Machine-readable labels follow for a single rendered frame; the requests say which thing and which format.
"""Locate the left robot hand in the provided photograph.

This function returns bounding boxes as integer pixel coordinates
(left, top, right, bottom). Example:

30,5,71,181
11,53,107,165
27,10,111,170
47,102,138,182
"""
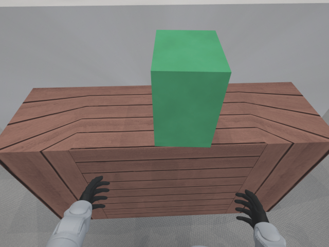
79,176,110,210

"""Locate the pedestal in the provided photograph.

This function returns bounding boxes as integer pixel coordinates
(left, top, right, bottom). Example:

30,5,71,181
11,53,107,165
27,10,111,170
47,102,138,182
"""
0,82,329,219

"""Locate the robot right forearm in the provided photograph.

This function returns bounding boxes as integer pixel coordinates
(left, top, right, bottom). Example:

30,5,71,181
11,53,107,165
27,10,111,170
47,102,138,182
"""
253,222,286,247

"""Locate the right robot hand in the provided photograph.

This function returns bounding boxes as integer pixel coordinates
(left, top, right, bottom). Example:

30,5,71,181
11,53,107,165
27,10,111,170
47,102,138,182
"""
235,189,269,230

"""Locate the carton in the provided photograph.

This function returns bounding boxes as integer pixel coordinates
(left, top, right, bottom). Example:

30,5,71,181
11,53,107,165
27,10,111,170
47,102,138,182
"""
151,30,231,148

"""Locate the robot left forearm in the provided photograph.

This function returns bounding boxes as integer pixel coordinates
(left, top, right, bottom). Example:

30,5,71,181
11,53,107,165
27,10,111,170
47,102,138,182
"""
45,200,92,247

